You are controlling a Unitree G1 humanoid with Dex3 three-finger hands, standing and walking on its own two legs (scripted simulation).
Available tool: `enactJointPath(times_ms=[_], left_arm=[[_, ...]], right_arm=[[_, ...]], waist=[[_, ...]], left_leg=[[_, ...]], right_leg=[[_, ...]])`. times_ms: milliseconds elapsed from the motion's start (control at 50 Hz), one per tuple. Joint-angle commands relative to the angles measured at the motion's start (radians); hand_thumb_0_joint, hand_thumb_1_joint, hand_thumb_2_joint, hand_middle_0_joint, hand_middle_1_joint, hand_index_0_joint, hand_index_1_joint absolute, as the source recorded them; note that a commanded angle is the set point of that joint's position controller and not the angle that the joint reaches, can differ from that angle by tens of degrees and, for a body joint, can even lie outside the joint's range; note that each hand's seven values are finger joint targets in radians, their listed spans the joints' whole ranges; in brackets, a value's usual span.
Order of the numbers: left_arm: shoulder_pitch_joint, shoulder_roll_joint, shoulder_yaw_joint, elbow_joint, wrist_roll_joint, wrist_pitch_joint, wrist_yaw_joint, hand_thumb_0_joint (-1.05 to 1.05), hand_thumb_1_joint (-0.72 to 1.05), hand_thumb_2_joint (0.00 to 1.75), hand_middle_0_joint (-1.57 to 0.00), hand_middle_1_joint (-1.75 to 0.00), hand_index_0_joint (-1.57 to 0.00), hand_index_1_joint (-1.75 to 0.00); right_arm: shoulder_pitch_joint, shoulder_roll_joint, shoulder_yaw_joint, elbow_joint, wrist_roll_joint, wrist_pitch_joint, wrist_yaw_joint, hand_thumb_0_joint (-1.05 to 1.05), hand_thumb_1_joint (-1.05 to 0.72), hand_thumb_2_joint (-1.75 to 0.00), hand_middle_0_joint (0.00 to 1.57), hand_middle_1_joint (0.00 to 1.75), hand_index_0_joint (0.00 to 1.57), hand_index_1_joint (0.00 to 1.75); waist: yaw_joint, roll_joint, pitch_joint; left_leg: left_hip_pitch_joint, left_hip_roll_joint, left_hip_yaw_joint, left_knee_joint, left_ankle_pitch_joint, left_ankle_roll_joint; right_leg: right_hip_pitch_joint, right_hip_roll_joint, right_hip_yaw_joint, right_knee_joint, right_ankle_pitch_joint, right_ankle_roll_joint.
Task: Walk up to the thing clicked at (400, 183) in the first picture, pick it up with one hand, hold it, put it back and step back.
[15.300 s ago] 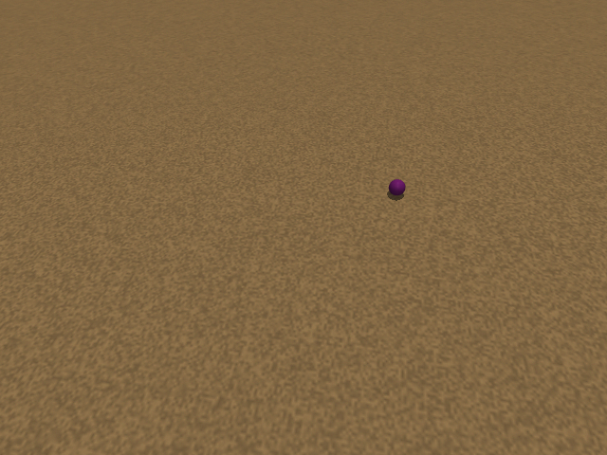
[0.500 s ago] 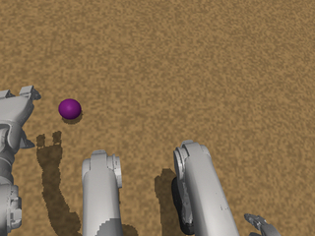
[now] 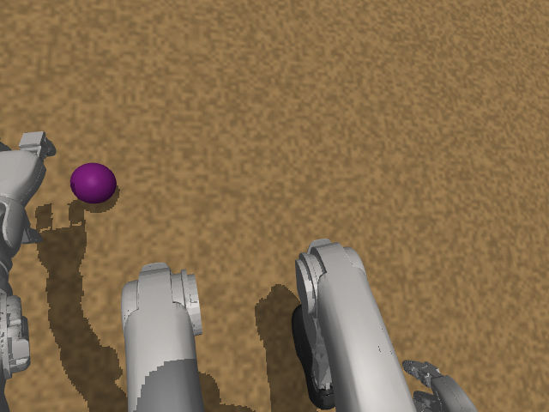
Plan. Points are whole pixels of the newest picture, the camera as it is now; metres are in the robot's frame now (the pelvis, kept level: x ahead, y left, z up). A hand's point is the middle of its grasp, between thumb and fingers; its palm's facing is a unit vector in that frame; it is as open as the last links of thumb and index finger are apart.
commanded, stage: rise first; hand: left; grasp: from above
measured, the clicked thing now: (93, 183) +0.50 +0.28 -0.31
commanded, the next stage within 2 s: approach in 0.24 s
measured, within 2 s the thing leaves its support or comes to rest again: neither
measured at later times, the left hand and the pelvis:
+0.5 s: hand (44, 191) +0.45 +0.32 -0.19, palm faces -0.45 -0.07 -0.89, open 14.1 cm; pelvis +0.00 +0.00 -0.01, yaw -1 degrees
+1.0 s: hand (80, 154) +0.51 +0.27 -0.18, palm faces -0.46 -0.07 -0.89, open 14.0 cm; pelvis +0.00 +0.00 -0.01, yaw -2 degrees
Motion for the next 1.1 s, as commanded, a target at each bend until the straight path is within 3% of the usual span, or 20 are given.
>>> enactJointPath(times_ms=[0,100,140,240,280,320,360,460,540,560,600,680,800,880,920,980,1020,1080], left_arm=[[-0.314,0.274,0.035,-0.132,-0.017,0.010,0.051,0.00,-0.53,0.99,-0.07,-1.02,-0.07,-1.01],[-0.311,0.282,0.047,-0.123,-0.024,0.018,0.053,0.00,-0.55,1.01,-0.07,-1.02,-0.07,-1.02],[-0.323,0.272,0.033,-0.117,-0.022,0.021,0.054,0.00,-0.55,1.01,-0.06,-1.03,-0.07,-1.03],[-0.302,0.299,0.053,-0.094,-0.024,0.026,0.055,0.00,-0.55,1.01,-0.06,-1.03,-0.06,-1.02],[-0.299,0.279,0.036,-0.092,-0.027,0.027,0.050,0.00,-0.57,1.02,-0.06,-1.03,-0.06,-1.03],[-0.308,0.311,0.064,-0.106,-0.029,0.024,0.058,0.00,-0.61,1.10,-0.07,-0.97,-0.03,-1.01],[-0.346,0.275,0.025,-0.109,-0.025,0.022,0.061,0.00,-0.53,0.97,-0.06,-1.05,-0.08,-1.04],[-0.465,0.238,-0.030,-0.070,-0.019,0.021,0.071,0.00,-0.53,0.97,-0.06,-1.07,-0.08,-1.05],[-0.545,0.185,-0.076,-0.029,-0.009,0.035,0.096,0.00,-0.52,0.97,-0.07,-1.07,-0.08,-1.06],[-0.575,0.202,-0.071,-0.022,-0.001,0.046,0.104,0.00,-0.53,0.98,-0.06,-1.07,-0.08,-1.06],[-0.594,0.211,-0.072,-0.005,0.006,0.075,0.115,0.00,-0.53,0.98,-0.06,-1.08,-0.08,-1.06],[-0.592,0.274,-0.030,0.009,0.011,0.150,0.125,0.00,-0.53,0.98,-0.08,-1.05,-0.08,-1.04],[-0.498,0.285,-0.025,0.049,-0.038,0.243,0.065,0.00,-0.53,0.97,-0.08,-1.03,-0.09,-1.02],[-0.428,0.326,-0.017,0.029,-0.082,0.246,-0.004,0.00,-0.54,0.98,-0.08,-1.02,-0.09,-1.02],[-0.386,0.323,-0.021,0.025,-0.107,0.231,-0.037,0.00,-0.53,0.97,-0.08,-1.03,-0.09,-1.02],[-0.397,0.369,-0.001,-0.059,-0.126,0.176,-0.070,0.00,-0.51,0.94,-0.09,-1.04,-0.10,-1.02],[-0.350,0.322,-0.021,-0.047,-0.125,0.133,-0.085,0.00,-0.52,0.95,-0.08,-1.05,-0.10,-1.04],[-0.406,0.307,-0.020,-0.117,-0.116,0.056,-0.077,0.00,-0.51,0.96,-0.09,-1.06,-0.11,-1.04]], right_arm=[[0.203,-0.247,-0.077,-0.012,0.003,0.000,-0.013,0.00,-0.91,-0.90,0.20,0.30,0.20,0.30],[0.208,-0.258,-0.073,-0.012,0.001,-0.001,-0.012,0.00,-0.90,-0.90,0.20,0.30,0.20,0.30],[0.208,-0.256,-0.070,-0.014,0.001,-0.003,-0.010,0.00,-0.91,-0.90,0.20,0.30,0.20,0.30],[0.220,-0.265,-0.062,-0.014,0.000,-0.002,-0.005,0.00,-0.91,-0.90,0.20,0.30,0.20,0.30],[0.218,-0.260,-0.060,-0.017,-0.001,-0.004,-0.003,0.00,-0.91,-0.90,0.20,0.30,0.20,0.30],[0.223,-0.269,-0.056,-0.017,-0.002,-0.002,-0.004,0.00,-0.91,-0.90,0.20,0.30,0.20,0.30],[0.218,-0.265,-0.053,-0.015,-0.006,-0.004,-0.002,0.00,-0.90,-0.90,0.20,0.30,0.20,0.30],[0.249,-0.278,-0.042,-0.003,-0.013,-0.019,-0.002,0.00,-0.91,-0.90,0.20,0.30,0.20,0.30],[0.258,-0.286,-0.026,0.002,-0.021,-0.026,-0.005,0.00,-0.91,-0.90,0.20,0.30,0.20,0.30],[0.264,-0.294,-0.023,-0.001,-0.022,-0.027,-0.006,0.00,-0.91,-0.90,0.20,0.30,0.20,0.30],[0.265,-0.295,-0.015,-0.004,-0.022,-0.026,-0.007,0.00,-0.91,-0.90,0.20,0.30,0.20,0.30],[0.264,-0.296,-0.002,-0.031,-0.018,-0.020,-0.005,0.00,-0.91,-0.90,0.20,0.30,0.20,0.30],[0.261,-0.298,0.020,-0.071,0.009,-0.007,0.004,0.00,-0.91,-0.90,0.20,0.30,0.20,0.30],[0.250,-0.298,0.029,-0.094,0.029,0.007,0.003,0.00,-0.91,-0.90,0.20,0.30,0.20,0.30],[0.256,-0.290,0.037,-0.097,0.031,0.012,0.004,0.00,-0.91,-0.90,0.20,0.30,0.20,0.30],[0.252,-0.293,0.035,-0.102,0.033,0.020,0.001,0.00,-0.91,-0.90,0.20,0.30,0.20,0.30],[0.257,-0.290,0.031,-0.094,0.025,0.023,0.003,0.00,-0.91,-0.90,0.20,0.30,0.20,0.30],[0.274,-0.298,0.020,-0.080,0.009,0.021,0.001,0.00,-0.91,-0.90,0.20,0.30,0.20,0.30]], waist=[[-0.007,0.311,-0.674],[-0.010,0.316,-0.663],[-0.020,0.327,-0.658],[-0.021,0.317,-0.655],[-0.027,0.308,-0.635],[-0.027,0.322,-0.661],[-0.046,0.329,-0.657],[-0.109,0.321,-0.615],[-0.140,0.370,-0.603],[-0.148,0.381,-0.616],[-0.145,0.401,-0.653],[-0.125,0.437,-0.682],[-0.121,0.363,-0.659],[-0.108,0.290,-0.641],[-0.113,0.237,-0.602],[-0.094,0.269,-0.636],[-0.111,0.253,-0.585],[-0.124,0.287,-0.582]], left_leg=[[0.578,0.009,0.112,-0.255,0.194,0.054],[0.587,0.014,0.102,-0.255,0.200,0.052],[0.573,0.013,0.109,-0.245,0.193,0.054],[0.562,0.012,0.103,-0.241,0.204,0.053],[0.553,0.012,0.105,-0.229,0.194,0.056],[0.566,0.012,0.102,-0.226,0.213,0.053],[0.546,0.012,0.108,-0.215,0.205,0.056],[0.517,0.017,0.101,-0.196,0.165,0.059],[0.538,0.021,0.088,-0.209,0.141,0.052],[0.554,0.022,0.082,-0.213,0.149,0.049],[0.567,0.021,0.091,-0.198,0.192,0.048],[0.555,0.017,0.110,-0.208,0.226,0.047],[0.470,0.015,0.115,-0.202,0.239,0.066],[0.402,0.013,0.112,-0.200,0.213,0.077],[0.353,0.013,0.113,-0.190,0.200,0.082],[0.366,0.011,0.110,-0.188,0.191,0.074],[0.370,0.012,0.100,-0.189,0.167,0.067],[0.398,0.012,0.099,-0.170,0.159,0.059]], right_leg=[[0.237,0.001,-0.142,-0.197,0.226,-0.098],[0.219,-0.004,-0.146,-0.184,0.227,-0.093],[0.231,-0.001,-0.146,-0.191,0.231,-0.094],[0.234,-0.003,-0.148,-0.178,0.237,-0.094],[0.235,0.000,-0.147,-0.184,0.235,-0.095],[0.243,-0.001,-0.149,-0.176,0.248,-0.091],[0.241,0.004,-0.151,-0.177,0.252,-0.093],[0.211,0.008,-0.162,-0.185,0.227,-0.094],[0.171,0.009,-0.180,-0.172,0.208,-0.092],[0.167,0.008,-0.184,-0.167,0.215,-0.093],[0.189,0.013,-0.182,-0.162,0.258,-0.095],[0.226,0.007,-0.168,-0.157,0.297,-0.104],[0.312,0.010,-0.154,-0.175,0.321,-0.095],[0.376,0.014,-0.144,-0.188,0.297,-0.089],[0.405,0.016,-0.140,-0.194,0.288,-0.082],[0.404,0.016,-0.139,-0.192,0.266,-0.085],[0.368,0.018,-0.152,-0.193,0.234,-0.089],[0.337,0.016,-0.161,-0.196,0.224,-0.093]])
